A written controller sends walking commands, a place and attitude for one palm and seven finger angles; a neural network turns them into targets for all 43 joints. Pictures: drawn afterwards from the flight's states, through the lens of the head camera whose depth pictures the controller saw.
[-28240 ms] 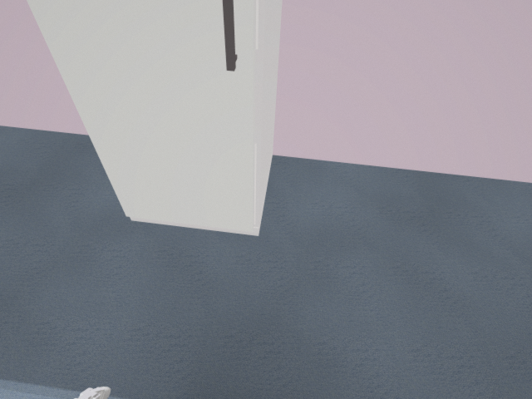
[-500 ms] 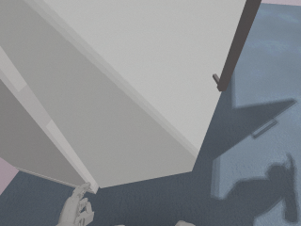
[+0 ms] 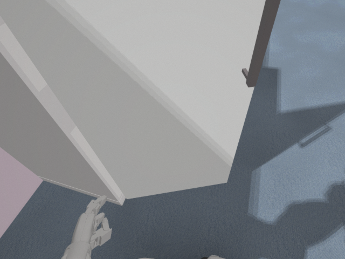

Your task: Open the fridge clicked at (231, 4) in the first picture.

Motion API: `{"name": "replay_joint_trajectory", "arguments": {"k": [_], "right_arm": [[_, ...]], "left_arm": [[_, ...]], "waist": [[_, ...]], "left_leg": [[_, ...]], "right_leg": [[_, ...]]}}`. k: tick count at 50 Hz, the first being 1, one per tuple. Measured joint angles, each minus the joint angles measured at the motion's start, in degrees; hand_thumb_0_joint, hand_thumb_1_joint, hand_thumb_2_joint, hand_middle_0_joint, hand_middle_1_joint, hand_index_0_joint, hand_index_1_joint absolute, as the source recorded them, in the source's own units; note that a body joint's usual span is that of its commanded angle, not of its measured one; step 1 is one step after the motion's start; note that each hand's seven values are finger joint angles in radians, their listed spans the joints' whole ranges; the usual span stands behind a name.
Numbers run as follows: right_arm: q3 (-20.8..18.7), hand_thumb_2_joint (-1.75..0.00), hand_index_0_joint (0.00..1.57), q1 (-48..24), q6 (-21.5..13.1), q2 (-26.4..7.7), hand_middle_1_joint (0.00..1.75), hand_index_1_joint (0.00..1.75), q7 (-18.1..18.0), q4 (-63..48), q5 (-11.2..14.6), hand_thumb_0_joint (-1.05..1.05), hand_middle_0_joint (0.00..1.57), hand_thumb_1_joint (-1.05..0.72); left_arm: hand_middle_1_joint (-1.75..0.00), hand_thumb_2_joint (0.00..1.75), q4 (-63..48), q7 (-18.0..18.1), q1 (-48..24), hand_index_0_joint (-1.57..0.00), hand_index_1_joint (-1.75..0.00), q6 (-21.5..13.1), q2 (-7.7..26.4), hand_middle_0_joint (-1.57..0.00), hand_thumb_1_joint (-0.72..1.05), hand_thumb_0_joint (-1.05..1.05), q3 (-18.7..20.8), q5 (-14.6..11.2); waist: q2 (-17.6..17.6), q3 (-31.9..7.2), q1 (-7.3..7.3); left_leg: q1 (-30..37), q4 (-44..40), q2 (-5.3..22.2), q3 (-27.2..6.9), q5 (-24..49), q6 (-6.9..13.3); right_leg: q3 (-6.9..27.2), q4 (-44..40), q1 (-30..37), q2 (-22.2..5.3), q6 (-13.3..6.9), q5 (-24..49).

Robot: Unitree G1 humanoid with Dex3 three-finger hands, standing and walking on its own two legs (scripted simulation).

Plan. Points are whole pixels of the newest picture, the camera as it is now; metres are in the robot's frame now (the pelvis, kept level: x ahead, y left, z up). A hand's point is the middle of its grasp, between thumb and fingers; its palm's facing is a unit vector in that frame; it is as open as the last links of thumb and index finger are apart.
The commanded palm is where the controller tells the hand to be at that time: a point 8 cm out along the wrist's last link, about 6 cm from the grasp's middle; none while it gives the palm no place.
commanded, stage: step back with the hand held close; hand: right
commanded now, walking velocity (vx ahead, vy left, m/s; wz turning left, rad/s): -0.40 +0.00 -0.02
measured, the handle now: (264, 9) +0.56 -0.18 +0.28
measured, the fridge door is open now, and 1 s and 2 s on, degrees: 64 64 64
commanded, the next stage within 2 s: stop stepping back and stand still in 0.12 s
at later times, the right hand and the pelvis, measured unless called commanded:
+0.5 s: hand out of the picture +0.12 -0.28 +0.16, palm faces +0.40 +0.85 -0.35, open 7.4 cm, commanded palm +0.04 -0.32 +0.18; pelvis -0.11 -0.02 +0.01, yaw +2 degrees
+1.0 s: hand out of the picture +0.09 -0.29 +0.18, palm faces +0.43 +0.79 -0.43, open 7.4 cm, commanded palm +0.02 -0.33 +0.18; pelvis -0.11 -0.03 +0.01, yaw -1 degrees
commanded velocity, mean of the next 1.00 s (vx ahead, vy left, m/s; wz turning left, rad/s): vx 0.03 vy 0.03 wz -0.01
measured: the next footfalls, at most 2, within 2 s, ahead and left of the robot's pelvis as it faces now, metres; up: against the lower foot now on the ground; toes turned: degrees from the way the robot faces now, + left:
left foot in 0.22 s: -0.06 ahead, +0.07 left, +0.00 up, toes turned +1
right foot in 0.40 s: -0.04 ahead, -0.13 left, +0.00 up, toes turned -1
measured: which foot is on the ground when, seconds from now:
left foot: up 0.00-0.20, down 0.22-1.00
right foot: down 0.00-0.22, up 0.24-0.38, down 0.40-1.00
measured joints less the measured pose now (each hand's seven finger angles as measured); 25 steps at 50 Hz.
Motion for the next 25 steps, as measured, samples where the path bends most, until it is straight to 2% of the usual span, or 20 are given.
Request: {"name": "replay_joint_trajectory", "arguments": {"k": [2, 4, 7, 10, 11, 12, 14, 15, 16, 17, 19, 20, 21, 23, 25], "right_arm": [[-0.49, -0.90, 0.21, 0.85, 0.12, 0.06, 0.30, 0.30, -0.12, -0.65, 0.50, 0.01, 0.22, -0.89], [-0.31, -0.90, 0.21, 2.11, 0.32, 0.62, 0.30, 0.30, -0.28, -1.82, 0.95, 0.01, 0.22, -0.89], [0.68, -0.90, 0.21, 3.37, 0.84, 1.16, 0.30, 0.30, -0.34, -2.96, 1.50, 0.01, 0.21, -0.89], [0.65, -0.90, 0.21, 3.47, 1.27, 0.18, 0.30, 0.30, -0.17, -2.84, 1.92, 0.01, 0.21, -0.89], [0.50, -0.90, 0.21, 3.10, 1.11, -0.14, 0.30, 0.30, -0.12, -2.53, 1.97, 0.01, 0.21, -0.89], [1.05, -0.90, 0.21, 2.37, 0.98, 0.21, 0.30, 0.30, -0.08, -1.87, 1.92, 0.01, 0.21, -0.89], [2.56, -0.90, 0.21, 1.86, 1.58, 0.82, 0.30, 0.30, -0.04, -0.92, 1.65, 0.01, 0.21, -0.89], [3.06, -0.90, 0.21, 2.03, 2.09, 1.23, 0.30, 0.30, -0.12, -0.63, 1.42, 0.01, 0.22, -0.89], [3.29, -0.90, 0.21, 2.27, 2.55, 1.70, 0.30, 0.30, -0.31, -0.21, 1.12, 0.01, 0.22, -0.89], [3.38, -0.90, 0.21, 2.33, 3.02, 2.14, 0.30, 0.30, -0.57, 0.35, 0.80, 0.01, 0.22, -0.89], [3.44, -0.90, 0.21, 1.61, 3.87, 2.94, 0.30, 0.30, -1.14, 1.73, 0.25, 0.01, 0.22, -0.89], [3.55, -0.90, 0.21, 0.93, 4.15, 3.34, 0.30, 0.30, -1.38, 2.19, 0.13, 0.01, 0.22, -0.89], [3.51, -0.90, 0.21, -0.16, 4.38, 3.39, 0.30, 0.30, -1.61, 2.90, 0.05, 0.01, 0.22, -0.89], [2.82, -0.90, 0.21, -0.63, 4.72, 3.17, 0.30, 0.30, -1.84, 3.74, 0.30, 0.01, 0.22, -0.89], [2.26, -0.90, 0.21, 0.37, 4.93, 2.97, 0.30, 0.30, -1.69, 3.44, 0.11, 0.02, 0.21, -0.89]], "left_arm": [[-0.30, 0.90, -0.36, -0.71, 0.13, -0.20, -0.30, -1.10, -0.56, -0.20, 0.90, 0.01, 0.01, -0.04], [-0.30, 0.90, -0.32, -1.29, 0.51, -0.20, -0.30, -1.85, -0.84, -0.20, 0.90, 0.01, -0.21, -0.05], [-0.30, 0.90, 0.19, -1.44, 1.15, -0.20, -0.30, -2.16, -1.06, -0.20, 0.90, 0.01, -0.70, 0.20], [-0.30, 0.90, 0.29, -1.28, 1.36, -0.20, -0.30, -1.15, -1.29, -0.20, 0.90, 0.01, -1.04, 0.56], [-0.30, 0.90, 0.40, -1.21, 1.01, -0.20, -0.30, -0.68, -1.21, -0.20, 0.90, 0.01, -1.14, 0.49], [-0.30, 0.89, 1.13, -1.09, 0.52, -0.20, -0.30, -0.11, -0.84, -0.20, 0.90, 0.01, -1.10, 0.42], [-0.30, 0.89, 2.98, -0.78, 1.19, -0.20, -0.30, 0.85, -0.47, -0.20, 0.90, 0.01, -0.99, -0.01], [-0.30, 0.89, 3.61, -0.69, 2.04, -0.20, -0.30, 1.30, -0.38, -0.20, 0.90, 0.01, -1.06, -0.26], [-0.30, 0.89, 3.92, -0.53, 2.93, -0.20, -0.30, 1.73, -0.27, -0.20, 0.90, 0.01, -1.28, -0.43], [-0.30, 0.89, 3.97, -0.28, 3.81, -0.20, -0.30, 1.99, -0.09, -0.20, 0.90, 0.01, -1.53, -0.54], [-0.30, 0.89, 3.50, 0.33, 5.41, -0.20, -0.30, 1.72, 0.82, -0.20, 0.90, 0.01, -1.72, -0.75], [-0.30, 0.89, 2.93, 0.63, 6.07, -0.20, -0.30, 1.13, 1.73, -0.20, 0.90, 0.01, -1.45, -0.87], [-0.30, 0.89, 3.28, 0.89, 5.91, -0.20, -0.30, 0.62, 1.83, -0.20, 0.90, 0.01, -0.95, -1.04], [-0.30, 0.90, 3.90, 0.94, 5.38, -0.20, -0.30, -0.15, 1.15, -0.20, 0.90, 0.01, -0.61, -1.14], [-0.30, 0.90, 3.56, 0.78, 5.83, -0.20, -0.30, -1.35, 0.36, -0.20, 0.90, 0.01, -0.50, -0.54]], "waist": [[-0.87, -0.22, -0.22], [-1.59, -0.80, -0.79], [-2.20, -1.99, -1.51], [-1.55, -2.90, -2.08], [-1.19, -2.78, -2.53], [-1.86, -2.28, -2.76], [-1.47, -2.99, -3.25], [-0.54, -3.87, -3.35], [0.41, -4.71, -3.13], [1.18, -5.45, -2.66], [1.57, -6.37, -1.25], [0.58, -6.48, -0.43], [1.02, -5.82, 0.31], [2.67, -4.50, 0.82], [2.68, -4.16, 1.77]], "left_leg": [[0.20, 3.17, -1.13, 1.05, -3.17, 0.34], [1.89, 1.85, -1.41, 2.47, -4.63, 0.44], [6.58, -6.73, -1.21, 3.92, -4.88, 0.85], [12.60, -19.70, 0.04, 4.61, 0.08, 1.99], [13.17, -22.64, 0.68, 4.34, 4.45, 2.16], [12.70, -22.37, 0.47, 4.36, 7.68, 1.74], [11.61, -20.20, 1.12, 3.69, 7.61, 1.06], [11.15, -19.49, 1.90, 3.09, 6.98, 0.82], [10.82, -19.04, 2.64, 2.61, 6.57, 0.52], [10.48, -18.63, 3.27, 2.37, 6.35, 0.13], [9.44, -16.96, 3.89, 2.75, 5.78, -0.65], [8.64, -15.54, 3.54, 3.57, 5.24, -1.03], [8.02, -14.08, 4.24, 3.89, 4.72, -1.29], [7.40, -12.02, 4.44, 2.33, 2.48, -0.41], [6.63, -9.11, 2.93, 1.82, -0.31, 0.33]], "right_leg": [[0.26, -2.79, 0.11, -1.11, 0.08, 2.29], [0.14, -5.62, 0.21, -2.10, 0.21, 4.54], [-0.06, -9.39, 0.01, -2.71, 0.49, 7.82], [-0.74, -10.34, -1.61, -2.03, 1.13, 10.05], [-1.34, -8.64, -2.92, -1.86, 1.62, 9.03], [-0.88, -5.04, -4.29, -2.05, 2.60, 4.54], [0.48, 8.50, -6.53, -0.38, 4.18, -6.78], [0.46, 14.77, -6.77, 0.74, 4.28, -9.93], [0.00, 18.04, -5.90, 1.39, 4.13, -11.89], [-0.56, 17.88, -4.01, 1.56, 3.84, -12.85], [-0.92, 8.82, 2.10, 1.09, 3.14, -10.93], [-0.23, 3.00, 5.04, 0.33, 2.25, -8.10], [-0.09, 1.80, 5.33, 1.02, 0.92, -6.83], [-0.90, 0.67, 6.19, 2.18, 0.04, -5.77], [-0.70, -2.65, 7.52, 2.32, 0.08, -3.78]]}}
